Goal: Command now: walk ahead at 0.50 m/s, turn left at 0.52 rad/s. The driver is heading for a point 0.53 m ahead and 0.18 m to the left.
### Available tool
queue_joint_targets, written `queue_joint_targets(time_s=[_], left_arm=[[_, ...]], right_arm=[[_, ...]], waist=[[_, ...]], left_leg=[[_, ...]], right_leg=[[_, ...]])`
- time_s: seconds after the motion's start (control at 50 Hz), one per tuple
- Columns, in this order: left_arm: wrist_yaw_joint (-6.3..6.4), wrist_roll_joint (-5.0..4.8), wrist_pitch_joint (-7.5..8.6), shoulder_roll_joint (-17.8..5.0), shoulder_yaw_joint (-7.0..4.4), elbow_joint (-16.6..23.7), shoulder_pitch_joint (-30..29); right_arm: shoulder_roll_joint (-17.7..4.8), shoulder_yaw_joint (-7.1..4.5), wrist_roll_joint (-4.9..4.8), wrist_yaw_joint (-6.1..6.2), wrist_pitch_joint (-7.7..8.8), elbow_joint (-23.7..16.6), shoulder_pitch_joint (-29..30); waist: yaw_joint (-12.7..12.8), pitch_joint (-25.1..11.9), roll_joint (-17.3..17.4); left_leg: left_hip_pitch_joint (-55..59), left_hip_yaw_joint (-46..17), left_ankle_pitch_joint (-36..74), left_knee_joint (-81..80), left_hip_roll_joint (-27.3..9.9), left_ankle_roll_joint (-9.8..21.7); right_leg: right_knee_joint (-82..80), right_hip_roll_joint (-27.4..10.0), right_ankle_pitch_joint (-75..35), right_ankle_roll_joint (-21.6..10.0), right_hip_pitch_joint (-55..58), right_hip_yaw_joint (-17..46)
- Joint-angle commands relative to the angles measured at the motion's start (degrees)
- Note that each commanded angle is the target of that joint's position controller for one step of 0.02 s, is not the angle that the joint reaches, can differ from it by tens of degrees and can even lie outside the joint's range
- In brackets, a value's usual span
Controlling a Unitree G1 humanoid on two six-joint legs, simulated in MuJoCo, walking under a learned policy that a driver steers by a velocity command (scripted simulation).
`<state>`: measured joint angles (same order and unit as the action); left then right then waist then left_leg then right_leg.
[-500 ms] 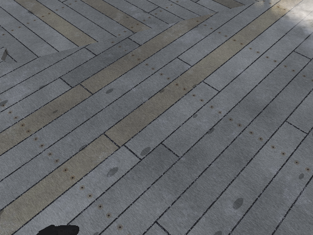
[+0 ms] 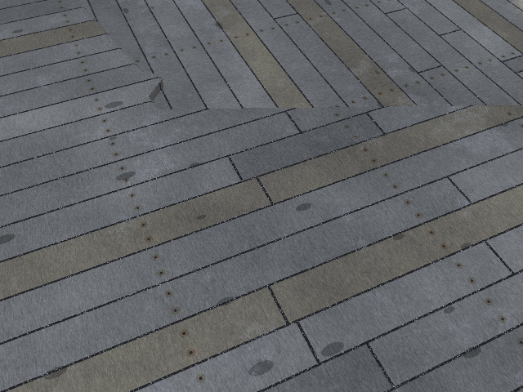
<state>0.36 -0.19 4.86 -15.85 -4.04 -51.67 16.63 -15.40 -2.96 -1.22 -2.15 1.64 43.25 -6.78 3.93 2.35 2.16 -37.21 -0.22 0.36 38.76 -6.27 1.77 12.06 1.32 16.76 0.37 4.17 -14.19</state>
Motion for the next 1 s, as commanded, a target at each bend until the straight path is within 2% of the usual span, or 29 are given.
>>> queue_joint_targets(time_s=[0.02, 0.06, 0.08, 0.1, 0.12, 0.14, 0.16, 0.18, 0.2, 0.22, 0.28, 0.34, 0.42, 0.52, 0.56, 0.58, 0.6, 0.62, 0.64, 0.66, 0.68, 0.7, 0.72, 0.78, 0.84, 0.9, 0.96, 0.98, 1.0], left_arm=[[0.52, -0.94, -0.78, -10.9, -2.66, 2.4, -0.5], [0.87, -1.32, -1.72, -12.5, -3.16, 3.0, -1.6], [1.01, -1.46, -2.29, -12.8, -3.20, 3.3, -2.6], [1.21, -1.23, -2.39, -11.8, -2.67, 3.8, -2.7], [0.85, 1.08, -1.56, -5.3, -0.65, 6.3, 1.7], [0.04, 0.43, 0.88, -3.3, 0.69, 8.0, 1.4], [-0.72, -2.10, 2.56, -8.5, -0.58, 9.5, -6.2], [-0.85, -2.67, 3.47, -8.4, -0.46, 10.4, -8.4], [-0.28, -1.16, 3.62, -7.9, -0.55, 9.5, -8.4], [0.01, 0.05, 3.29, -8.5, -0.98, 9.3, -7.1], [-0.11, 0.78, 1.31, -7.2, -1.10, 9.0, -5.5], [0.07, 1.09, 0.60, -5.4, -0.45, 11.2, -11.3], [-0.71, 0.32, 1.23, -4.1, 0.29, 13.6, -18.9], [-1.99, -0.23, 2.53, -6.6, -0.44, 15.3, -21.2], [-2.01, -0.36, 3.07, -7.9, -1.11, 14.6, -17.4], [-1.67, 0.28, 3.35, -9.0, -1.84, 13.1, -12.2], [-1.37, 1.83, 3.69, -11.3, -2.50, 12.5, -5.8], [-1.10, 3.15, 3.27, -15.9, -3.56, 11.8, 0.3], [-1.75, 1.49, 2.45, -13.7, -3.25, 10.4, 2.3], [-1.76, 0.35, 2.01, -8.9, -1.83, 11.5, -0.6], [-1.68, 0.60, 1.34, -6.6, -0.92, 12.3, -4.0], [-1.86, 0.95, 0.81, -4.7, -0.05, 12.1, -6.9], [-1.97, 1.31, 1.01, -4.2, 0.38, 11.6, -8.0], [-1.96, 1.56, 0.99, -5.4, 0.16, 9.5, -10.0], [-1.32, 0.53, 0.10, -7.9, -0.44, 8.2, -10.5], [-1.17, 0.01, -0.91, -8.5, -0.35, 6.7, -9.5], [-1.26, -0.66, -1.70, -7.5, 0.41, 5.6, -10.0], [-1.36, -0.43, -1.66, -5.8, 1.09, 4.8, -8.2], [-1.46, 1.03, -1.44, -4.0, 1.83, 4.8, -6.6]], right_arm=[[-3.9, -0.87, -0.01, -1.07, 0.65, -6.5, 5.6], [-6.1, -2.14, -0.02, -1.21, 0.24, -6.5, 1.2], [-8.1, -3.46, -0.24, -1.03, 0.09, -5.0, -5.6], [-11.7, -5.53, -0.42, -0.18, -0.20, -2.3, -15.5], [-18.6, -7.32, -0.59, 1.03, -0.54, -1.4, -19.2], [-18.6, -6.52, -0.33, 0.58, 0.44, -3.8, -17.8], [-13.7, -4.98, 0.16, 0.12, 1.29, -3.9, -16.9], [-11.9, -4.46, 0.26, 0.11, 1.94, -3.8, -14.5], [-9.8, -3.75, 0.11, 0.17, 2.08, -4.4, -10.4], [-8.6, -3.33, 0.64, 0.35, 2.33, -5.2, -7.9], [-8.7, -3.26, 0.78, 1.21, 2.48, -6.3, -6.2], [-10.4, -3.74, 0.36, 2.41, 2.43, -5.5, -9.2], [-10.7, -3.84, 0.01, 3.09, 1.83, -4.5, -12.1], [-10.0, -3.81, -0.28, 3.53, 0.98, -3.2, -14.8], [-10.1, -3.93, -0.11, 3.69, 0.56, -3.4, -13.6], [-8.9, -3.48, 0.07, 3.67, 0.39, -3.8, -12.3], [-6.2, -2.43, 0.69, 3.55, 0.44, -4.8, -12.0], [-3.2, -1.50, 0.39, 3.80, 0.72, -5.6, -19.0], [-5.0, -1.33, 0.04, 3.86, 1.02, -5.5, -23.0], [-9.7, -2.50, -0.31, 3.90, 0.65, -4.4, -20.0], [-10.8, -2.82, 0.03, 4.00, 0.06, -5.2, -14.8], [-10.3, -2.89, 0.77, 4.17, -0.55, -6.0, -10.6], [-8.9, -2.79, 1.13, 4.13, -0.99, -6.5, -10.6], [-4.3, -1.57, 0.88, 4.00, -1.67, -6.0, -12.7], [-3.5, -0.83, 1.26, 3.80, -1.79, -6.4, -10.0], [-4.7, -1.05, 1.18, 3.56, -2.34, -6.9, -6.6], [-4.9, -1.38, 1.76, 3.41, -2.49, -6.9, -5.2], [-6.0, -1.55, 2.28, 3.59, -2.43, -7.5, -4.3], [-8.7, -1.94, 2.68, 4.05, -2.42, -8.3, -4.4]], waist=[[-0.9, 2.8, -4.6], [-4.3, -1.3, -6.7], [-8.4, -5.0, -6.5], [-13.3, -10.0, -4.5], [-10.4, -14.9, 9.5], [-8.4, -23.5, 10.9], [-11.4, -18.7, 4.1], [-9.9, -12.0, 2.3], [-7.2, -7.5, -2.7], [-4.9, -6.0, -0.3], [-2.7, -5.4, -0.4], [-4.4, -3.0, -0.1], [-7.6, -1.7, 2.4], [-7.8, -1.6, 3.7], [-5.5, -2.3, 5.7], [-2.7, -4.4, 5.5], [0.2, -11.4, 3.2], [-1.3, -20.7, -9.9], [-2.3, -24.0, -20.6], [-1.4, -17.1, -12.6], [-1.4, -11.8, -7.5], [-2.1, -7.4, -4.0], [-3.8, -5.7, -5.8], [-6.1, -6.5, -9.3], [-5.5, -10.1, -9.1], [-4.1, -9.8, -8.5], [-5.2, -7.2, -7.8], [-5.0, -6.6, -6.2], [-3.7, -8.6, -1.6]], left_leg=[[-1.0, 2.5, -4.3, -2.7, 1.4, 2.3], [6.8, 6.0, -10.4, -2.3, 5.5, 4.6], [15.7, 7.3, -10.7, -3.9, 8.2, 6.3], [31.2, 5.5, -8.2, -6.9, 9.8, 8.6], [51.8, -18.9, -11.1, -8.2, -3.9, 16.2], [60.8, -47.9, -22.7, -19.7, -12.9, 24.3], [58.3, -43.1, -22.5, -23.3, -12.2, 20.3], [51.0, -35.1, -18.5, -23.1, -10.3, 18.0], [42.3, -28.0, -12.1, -23.3, -7.5, 15.6], [35.6, -23.8, -2.7, -23.2, -6.1, 15.2], [27.7, -18.5, 3.0, -26.1, -3.1, 15.2], [25.3, -15.1, 4.5, -26.6, -1.2, 14.1], [23.9, -14.3, -3.4, -25.8, 1.0, 10.9], [30.2, -21.4, -5.3, -19.3, -1.8, 9.7], [31.4, -23.7, -2.2, -15.6, -2.3, 8.8], [31.4, -21.9, 4.3, -10.1, 0.4, 7.0], [27.8, -18.6, 4.5, 2.1, 3.7, 4.6], [10.7, -12.0, -13.5, 21.9, 11.6, -0.4], [0.1, -11.3, -37.8, 33.7, 13.2, -2.4], [-2.7, -13.2, -35.2, 38.8, 10.1, -3.0], [-2.2, -10.8, -31.9, 38.9, 8.3, -3.6], [-0.9, -9.0, -29.9, 35.0, 6.8, -3.7], [2.5, -9.0, -28.4, 31.2, 5.1, -3.6], [10.6, -5.3, -24.6, 17.5, 4.5, -4.7], [16.9, -3.4, -15.7, 6.1, 4.1, -4.8], [20.4, -2.6, -11.4, -0.8, 4.5, -4.1], [27.1, -1.4, -5.0, -12.8, 5.5, -1.7], [30.6, -4.0, 0.5, -16.8, 3.5, -0.4], [35.7, -9.9, 12.6, -15.8, -2.5, 1.7]], right_leg=[[0.3, -18.5, -32.2, -8.0, 1.7, 3.3], [9.7, -18.2, -50.5, -6.7, 3.2, 1.8], [19.4, -16.9, -55.3, -5.6, 1.3, 0.6], [33.4, -14.4, -49.4, -3.3, -6.6, -0.4], [54.9, -7.6, -11.3, 0.4, -30.3, 0.2], [67.0, 1.6, 18.7, 1.4, -44.2, 14.1], [68.8, -1.7, 14.8, -0.2, -50.6, 19.4], [65.2, -4.2, 9.5, -1.6, -51.7, 18.8], [60.0, -6.6, 5.3, -1.7, -48.3, 18.6], [56.0, -8.1, 2.7, -1.3, -43.6, 19.0], [49.7, -8.3, -1.1, 1.1, -38.3, 18.1], [38.3, -6.8, -9.7, 3.5, -40.0, 17.3], [22.5, -3.3, -21.4, 3.7, -35.7, 17.0], [15.6, -1.8, -18.3, 1.5, -33.3, 19.1], [14.5, -1.5, -13.3, -0.2, -28.7, 18.5], [11.5, -1.1, -15.4, -1.8, -22.0, 16.9], [13.7, -7.2, -20.5, -5.0, -9.5, 21.1], [15.7, -20.2, -28.9, -13.9, 11.8, 39.6], [10.7, -26.7, -27.3, -18.7, 16.2, 56.1], [10.2, -24.9, -25.0, -16.9, 9.9, 50.4], [10.4, -22.3, -29.4, -15.0, 2.3, 41.0], [8.5, -18.5, -32.3, -13.5, -5.1, 34.2], [8.3, -17.3, -39.6, -13.0, -10.5, 30.5], [6.0, -13.8, -46.8, -13.3, -16.0, 22.9], [5.7, -13.9, -49.0, -13.3, -15.6, 19.8], [5.5, -14.0, -38.4, -12.7, -15.1, 19.8], [7.6, -12.2, -22.2, -9.8, -17.5, 20.2], [8.7, -10.5, -16.1, -6.8, -19.3, 20.0], [12.6, -7.5, -8.8, -3.7, -21.8, 17.7]])
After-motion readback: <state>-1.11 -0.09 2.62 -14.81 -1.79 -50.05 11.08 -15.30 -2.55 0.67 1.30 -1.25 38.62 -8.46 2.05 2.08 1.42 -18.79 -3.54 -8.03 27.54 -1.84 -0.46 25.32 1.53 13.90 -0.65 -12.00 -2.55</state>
